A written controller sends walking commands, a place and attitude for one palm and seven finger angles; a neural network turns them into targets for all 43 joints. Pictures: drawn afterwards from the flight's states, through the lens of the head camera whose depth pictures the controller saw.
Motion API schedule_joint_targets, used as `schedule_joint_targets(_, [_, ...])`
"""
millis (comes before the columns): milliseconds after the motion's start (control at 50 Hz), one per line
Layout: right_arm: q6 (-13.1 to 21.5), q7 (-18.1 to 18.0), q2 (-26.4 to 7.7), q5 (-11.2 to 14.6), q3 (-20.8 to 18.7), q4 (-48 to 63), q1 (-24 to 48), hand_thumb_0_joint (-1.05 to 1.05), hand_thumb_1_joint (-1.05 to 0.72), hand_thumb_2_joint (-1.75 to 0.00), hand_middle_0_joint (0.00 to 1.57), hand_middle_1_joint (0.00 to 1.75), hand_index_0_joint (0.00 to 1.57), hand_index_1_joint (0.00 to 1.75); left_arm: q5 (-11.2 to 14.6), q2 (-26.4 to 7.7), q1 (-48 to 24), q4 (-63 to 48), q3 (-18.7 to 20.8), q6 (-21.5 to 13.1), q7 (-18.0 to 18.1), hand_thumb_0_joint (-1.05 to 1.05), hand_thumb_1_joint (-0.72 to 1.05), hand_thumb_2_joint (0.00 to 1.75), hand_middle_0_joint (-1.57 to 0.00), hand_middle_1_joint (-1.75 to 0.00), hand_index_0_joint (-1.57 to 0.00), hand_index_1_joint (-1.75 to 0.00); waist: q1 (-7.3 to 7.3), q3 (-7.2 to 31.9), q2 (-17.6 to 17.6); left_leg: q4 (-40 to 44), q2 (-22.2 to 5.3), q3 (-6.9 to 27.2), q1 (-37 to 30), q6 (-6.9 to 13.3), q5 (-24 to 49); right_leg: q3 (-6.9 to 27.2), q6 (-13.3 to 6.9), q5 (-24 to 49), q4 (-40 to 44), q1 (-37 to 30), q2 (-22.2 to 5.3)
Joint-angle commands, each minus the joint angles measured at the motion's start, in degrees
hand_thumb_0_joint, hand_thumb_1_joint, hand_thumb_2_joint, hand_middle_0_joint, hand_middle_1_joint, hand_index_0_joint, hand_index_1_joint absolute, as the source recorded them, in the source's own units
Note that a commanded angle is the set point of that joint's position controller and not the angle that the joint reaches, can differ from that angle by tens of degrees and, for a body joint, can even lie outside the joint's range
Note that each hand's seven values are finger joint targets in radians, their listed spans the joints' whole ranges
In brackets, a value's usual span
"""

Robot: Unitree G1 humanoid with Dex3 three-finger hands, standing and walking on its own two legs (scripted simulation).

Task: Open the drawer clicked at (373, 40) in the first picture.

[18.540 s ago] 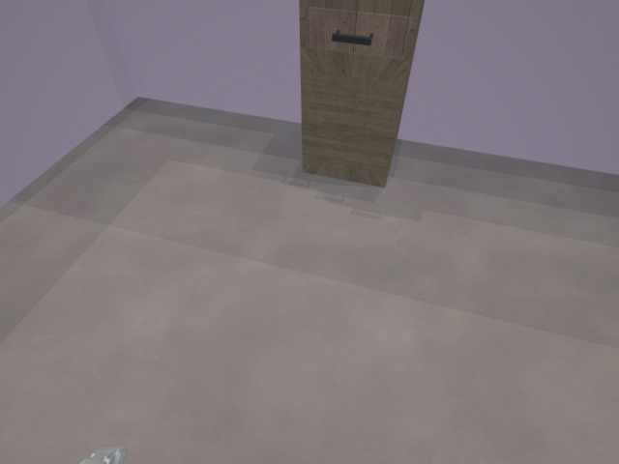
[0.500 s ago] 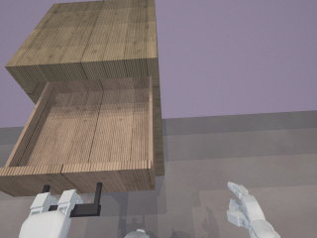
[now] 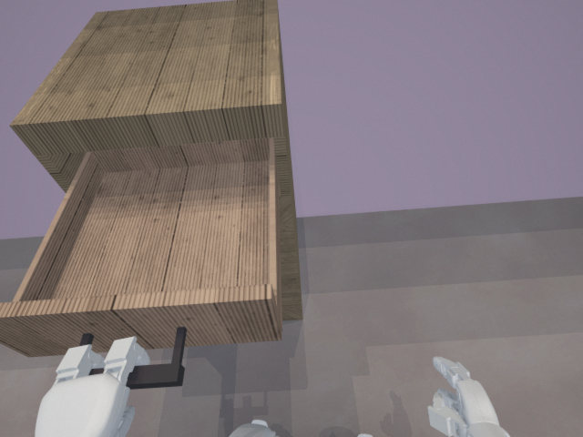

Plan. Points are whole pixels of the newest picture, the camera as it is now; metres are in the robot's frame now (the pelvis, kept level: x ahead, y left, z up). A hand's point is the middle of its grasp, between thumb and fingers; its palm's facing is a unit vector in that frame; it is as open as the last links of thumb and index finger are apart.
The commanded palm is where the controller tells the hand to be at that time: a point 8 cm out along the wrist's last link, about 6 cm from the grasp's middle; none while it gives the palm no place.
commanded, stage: open the thumb to release the handle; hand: left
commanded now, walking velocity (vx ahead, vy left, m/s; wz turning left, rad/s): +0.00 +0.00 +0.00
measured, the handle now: (128, 358) +0.21 +0.24 +0.01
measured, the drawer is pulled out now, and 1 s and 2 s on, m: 0.30 0.30 0.30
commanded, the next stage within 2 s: lift the hand off the handle in 0.18 s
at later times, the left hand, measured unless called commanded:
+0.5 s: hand (112, 414) +0.15 +0.24 +0.00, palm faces -0.01 -0.07 -1.00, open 13.8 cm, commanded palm +0.14 +0.25 +0.05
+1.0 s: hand (83, 397) +0.16 +0.26 +0.05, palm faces +0.00 -0.09 -1.00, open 13.8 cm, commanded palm +0.14 +0.25 +0.11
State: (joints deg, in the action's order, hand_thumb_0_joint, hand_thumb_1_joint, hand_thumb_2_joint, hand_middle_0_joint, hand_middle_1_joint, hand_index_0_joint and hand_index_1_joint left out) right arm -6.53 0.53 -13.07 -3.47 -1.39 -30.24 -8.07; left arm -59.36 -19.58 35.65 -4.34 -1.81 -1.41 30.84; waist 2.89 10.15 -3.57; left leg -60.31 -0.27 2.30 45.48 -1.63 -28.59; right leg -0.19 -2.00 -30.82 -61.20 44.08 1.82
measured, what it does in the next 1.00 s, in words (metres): stands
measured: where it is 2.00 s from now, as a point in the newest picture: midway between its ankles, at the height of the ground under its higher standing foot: outside the picture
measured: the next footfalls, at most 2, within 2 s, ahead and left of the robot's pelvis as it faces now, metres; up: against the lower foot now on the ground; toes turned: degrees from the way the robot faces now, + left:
none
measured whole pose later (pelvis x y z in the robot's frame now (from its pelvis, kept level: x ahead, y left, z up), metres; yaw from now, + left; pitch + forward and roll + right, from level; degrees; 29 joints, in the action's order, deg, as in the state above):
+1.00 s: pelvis +0.00 +0.00 +0.03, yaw +1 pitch +9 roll +0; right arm -5.3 -1.0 -14.1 -2.0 -1.0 -30.3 -8.6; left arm -55.8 -21.9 33.9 -8.9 -1.1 1.6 23.9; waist 4.0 8.3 -4.2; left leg -50.9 -0.1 2.8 35.3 -1.2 -24.7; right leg -0.5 -1.6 -26.8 -51.2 33.5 1.5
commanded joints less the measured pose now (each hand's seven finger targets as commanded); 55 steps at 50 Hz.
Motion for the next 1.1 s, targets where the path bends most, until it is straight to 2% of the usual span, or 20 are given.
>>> schedule_joint_targets(0, [2.89,-0.46,-5.55,0.07,-1.77,9.42,7.56,0.0,-0.9,-0.9,0.2,0.3,0.2,0.3,-0.1,-9.15,3.13,-8.59,7.74,0.29,2.77,0.0,-0.29,0.39,-0.32,-1.22,-0.32,-1.22,0.96,6.66,4.02,7.11,2.44,-2.61,-8.6,3.5,11.28,0.52,-0.37,17.83,12.87,-4.47,-0.56])
schedule_joint_targets(60, [2.87,-0.51,-5.41,0.04,-1.73,9.5,7.52,0.0,-0.9,-0.9,0.2,0.3,0.2,0.3,-0.48,-9.05,3.3,-8.41,7.98,0.16,2.86,0.0,-0.5,0.3,-0.3,-1.2,-0.3,-1.2,1.39,7.87,2.63,7.36,2.42,-2.81,-9.56,3.43,12.0,0.39,-0.52,18.18,12.58,-4.89,-0.47])
schedule_joint_targets(120, [2.93,-0.44,-5.44,0.2,-1.97,9.62,7.38,0.0,-0.9,-0.9,0.2,0.3,0.2,0.3,-0.45,-7.94,2.73,-8.12,6.75,0.09,2.8,0.0,-0.5,0.3,-0.3,-1.2,-0.3,-1.2,0.94,6.35,2.11,7.53,2.3,-2.67,-9.58,3.49,11.29,-0.29,-0.5,16.65,13.02,-4.06,-0.33])
schedule_joint_targets(160, [2.79,-0.57,-5.48,0.12,-1.76,9.38,7.67,0.0,-0.9,-0.9,0.2,0.3,0.2,0.3,-0.44,-9.35,2.16,-7.33,8.49,0.26,2.99,0.0,-0.5,0.3,-0.3,-1.2,-0.3,-1.2,1.35,6.92,3.0,7.71,2.4,-2.72,-9.29,3.43,11.42,-0.05,-0.47,16.94,13.02,-4.67,-0.34])
schedule_joint_targets(240, [2.99,-0.48,-5.56,0.25,-1.89,9.72,7.64,0.0,-0.9,-0.9,0.2,0.3,0.2,0.3,-0.59,-8.21,1.57,-7.9,7.04,0.33,2.84,0.0,-0.5,0.3,-0.3,-1.2,-0.3,-1.2,0.91,7.19,2.44,7.96,2.22,-2.58,-9.9,3.48,12.24,-0.49,-0.61,17.86,12.9,-4.59,-0.28])
schedule_joint_targets(280, [3.01,-0.68,-5.52,0.34,-1.98,9.3,7.48,0.0,-0.9,-0.9,0.2,0.3,0.2,0.3,-0.69,-8.02,0.52,-6.28,6.78,0.43,2.78,0.0,-0.5,0.3,-0.3,-1.2,-0.3,-1.2,0.61,5.81,3.71,7.64,2.2,-2.59,-8.9,3.55,11.27,-0.53,-0.33,17.45,13.08,-4.19,-0.29])
schedule_joint_targets(360, [3.09,-1.22,-5.54,0.19,-1.85,8.71,7.78,0.0,-0.9,-0.9,0.2,0.3,0.2,0.3,-0.97,-9.33,-2.44,-6.1,8.08,0.62,3.06,0.0,-0.5,0.3,-0.3,-1.2,-0.3,-1.2,1.0,8.35,3.23,7.45,2.43,-2.78,-9.0,3.5,11.35,0.16,-0.18,17.78,13.0,-5.08,-0.56])
schedule_joint_targets(420, [3.13,-1.35,-5.43,0.41,-2.01,8.42,7.38,0.0,-0.9,-0.9,0.2,0.3,0.2,0.3,-1.37,-8.39,-4.24,-5.58,6.69,0.92,3.18,0.0,-0.5,0.3,-0.3,-1.2,-0.3,-1.2,0.37,7.15,2.38,7.63,2.39,-2.57,-9.51,3.46,11.31,-0.59,-0.26,17.01,13.01,-4.17,-0.26])
schedule_joint_targets(520, [3.39,-2.07,-5.42,0.54,-1.99,7.79,7.37,0.0,-0.9,-0.9,0.2,0.3,0.2,0.3,-1.53,-8.43,-8.63,-4.72,6.21,1.49,2.85,0.0,-0.5,0.3,-0.3,-1.2,-0.3,-1.2,-0.14,7.31,4.06,7.98,2.31,-2.5,-9.58,3.59,10.45,-0.65,-0.06,15.81,13.75,-4.05,-0.33])
schedule_joint_targets(560, [3.47,-2.04,-5.38,0.4,-1.87,7.93,7.26,0.0,-0.9,-0.9,0.2,0.3,0.2,0.3,-1.29,-9.15,-7.79,-5.62,6.77,1.62,2.8,0.0,-0.5,0.3,-0.3,-1.2,-0.3,-1.2,0.67,10.04,3.33,8.3,2.32,-2.81,-10.95,3.49,11.69,-0.46,-0.13,16.99,13.68,-5.39,-0.49])
schedule_joint_targets(600, [3.38,-2.0,-5.38,0.6,-1.78,8.45,7.6,0.0,-0.9,-0.9,0.2,0.3,0.2,0.3,-0.88,-9.67,-6.28,-8.47,6.77,1.83,2.36,0.0,-0.5,0.3,-0.3,-1.2,-0.3,-1.2,1.17,10.73,2.39,9.07,2.45,-2.88,-12.12,3.51,12.87,-0.12,-0.26,18.44,14.34,-7.27,-0.44])
schedule_joint_targets(640, [3.45,-1.84,-5.31,0.88,-1.53,9.03,7.49,0.0,-0.9,-0.9,0.2,0.3,0.2,0.3,-0.28,-9.44,-3.25,-9.86,6.53,2.48,1.85,0.0,-0.5,0.3,-0.3,-1.2,-0.3,-1.2,1.15,9.88,1.53,9.89,2.32,-2.88,-13.1,3.55,14.51,-0.55,-0.48,20.02,14.78,-8.44,-0.39])
schedule_joint_targets(700, [3.37,-1.7,-5.37,0.99,-1.15,8.85,8.02,0.0,-0.9,-0.9,0.2,0.3,0.2,0.3,0.47,-9.31,-4.43,-11.12,5.48,3.07,0.43,0.0,-0.5,0.3,-0.3,-1.2,-0.3,-1.2,0.34,6.12,3.32,11.19,2.15,-2.63,-13.03,3.73,12.5,-0.61,0.06,17.81,16.9,-8.21,-0.53])
schedule_joint_targets(800, [3.66,-1.63,-5.4,1.19,-1.11,9.31,7.86,0.0,-0.9,-0.9,0.2,0.3,0.2,0.3,1.63,-9.85,-3.41,-12.9,5.83,3.4,-1.78,0.0,-0.5,0.3,-0.3,-1.2,-0.3,-1.2,0.63,5.33,4.17,13.22,1.99,-2.78,-14.97,3.84,12.49,-0.03,0.33,17.89,19.2,-10.42,-0.96])
schedule_joint_targets(880, [3.81,-1.76,-5.43,1.82,-1.07,9.54,7.94,0.0,-0.9,-0.9,0.2,0.3,0.2,0.3,2.99,-10.95,-0.87,-13.16,7.4,3.24,-3.92,0.0,-0.5,0.3,-0.3,-1.2,-0.3,-1.2,1.05,2.65,5.14,14.92,1.96,-2.76,-15.03,3.92,12.12,0.02,0.54,17.82,20.88,-12.29,-1.12])
schedule_joint_targets(920, [4.12,-1.76,-5.5,1.58,-1.09,9.59,7.91,0.0,-0.9,-0.9,0.2,0.3,0.2,0.3,3.08,-10.55,-3.55,-15.66,6.41,2.41,-4.7,0.0,-0.5,0.3,-0.3,-1.2,-0.3,-1.2,0.53,2.62,3.59,15.28,1.92,-2.59,-16.92,3.98,12.49,0.0,0.55,17.37,21.51,-11.66,-1.3])
schedule_joint_targets(960, [4.29,-1.6,-5.52,1.39,-1.05,9.69,7.62,0.0,-0.9,-0.9,0.2,0.3,0.2,0.3,3.29,-12.24,-1.77,-17.52,8.49,1.68,-5.17,0.0,-0.5,0.3,-0.3,-1.2,-0.3,-1.2,1.48,5.32,1.5,15.68,1.86,-2.79,-19.13,3.84,14.52,0.31,0.26,18.84,21.6,-13.13,-1.35])
schedule_joint_targets(1000, [4.43,-1.31,-5.55,1.32,-1.14,9.78,7.4,0.0,-0.9,-0.9,0.2,0.3,0.2,0.3,3.69,-10.95,-3.02,-18.71,6.83,0.97,-5.84,0.0,-0.5,0.3,-0.3,-1.2,-0.3,-1.2,0.72,3.4,1.74,16.03,1.72,-2.63,-19.94,3.85,14.79,-0.35,0.33,18.32,22.06,-11.93,-1.37])
schedule_joint_targets(1040, [4.53,-1.36,-5.64,1.56,-1.22,9.48,7.4,0.0,-0.9,-0.9,0.2,0.3,0.2,0.3,3.99,-11.92,-2.34,-17.98,8.41,0.88,-6.17,0.0,-0.5,0.3,-0.3,-1.2,-0.3,-1.2,0.62,2.21,2.6,16.7,1.42,-2.32,-19.7,3.76,14.83,-0.5,0.23,18.42,22.6,-12.58,-1.13])
schedule_joint_targets(1080, [4.61,-0.98,-5.62,1.55,-1.4,9.91,7.21,0.0,-0.9,-0.9,0.2,0.3,0.2,0.3,3.99,-11.27,-0.57,-19.92,7.71,0.7,-6.51,0.0,-0.5,0.3,-0.3,-1.2,-0.3,-1.2,1.25,3.26,1.95,17.13,1.35,-2.49,-20.74,3.78,16.12,-0.97,0.22,19.89,22.35,-13.62,-1.18])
